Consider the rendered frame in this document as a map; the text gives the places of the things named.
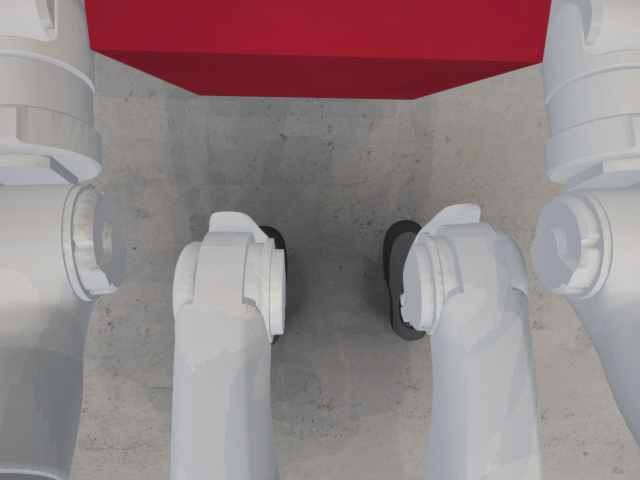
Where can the robot right forearm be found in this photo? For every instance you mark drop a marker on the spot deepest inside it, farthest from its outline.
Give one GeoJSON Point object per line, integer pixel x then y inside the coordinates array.
{"type": "Point", "coordinates": [591, 82]}

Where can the left robot shin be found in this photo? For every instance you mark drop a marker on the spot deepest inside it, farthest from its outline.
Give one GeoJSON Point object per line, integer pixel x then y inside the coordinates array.
{"type": "Point", "coordinates": [185, 272]}

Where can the right robot upper arm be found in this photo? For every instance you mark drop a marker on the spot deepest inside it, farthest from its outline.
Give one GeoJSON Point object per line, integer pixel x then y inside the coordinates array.
{"type": "Point", "coordinates": [587, 247]}

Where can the carton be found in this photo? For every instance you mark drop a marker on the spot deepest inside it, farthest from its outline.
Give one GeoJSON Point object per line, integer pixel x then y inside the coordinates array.
{"type": "Point", "coordinates": [358, 49]}

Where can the robot left forearm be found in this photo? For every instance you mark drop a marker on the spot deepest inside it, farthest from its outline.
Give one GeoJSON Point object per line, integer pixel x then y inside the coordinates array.
{"type": "Point", "coordinates": [47, 83]}

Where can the right robot foot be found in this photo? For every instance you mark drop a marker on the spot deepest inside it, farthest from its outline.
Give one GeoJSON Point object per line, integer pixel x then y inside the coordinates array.
{"type": "Point", "coordinates": [397, 243]}

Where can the left robot upper arm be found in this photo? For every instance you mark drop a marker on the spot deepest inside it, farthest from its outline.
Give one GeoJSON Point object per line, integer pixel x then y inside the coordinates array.
{"type": "Point", "coordinates": [61, 248]}

